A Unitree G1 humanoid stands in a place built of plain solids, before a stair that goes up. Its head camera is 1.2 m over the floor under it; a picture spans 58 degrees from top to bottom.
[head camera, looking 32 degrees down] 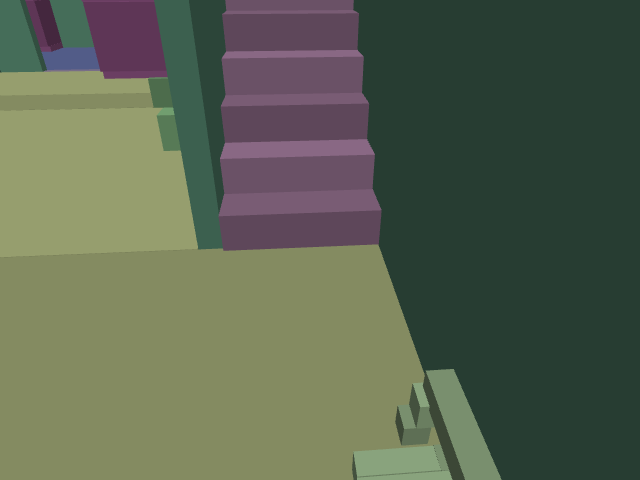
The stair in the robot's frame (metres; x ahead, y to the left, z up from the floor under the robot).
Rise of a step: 0.20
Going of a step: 0.24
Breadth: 0.79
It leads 4 degrees to the left of straight ahead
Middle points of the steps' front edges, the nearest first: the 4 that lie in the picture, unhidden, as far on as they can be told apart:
1.85 0.09 0.20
2.09 0.11 0.40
2.33 0.13 0.59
2.57 0.15 0.79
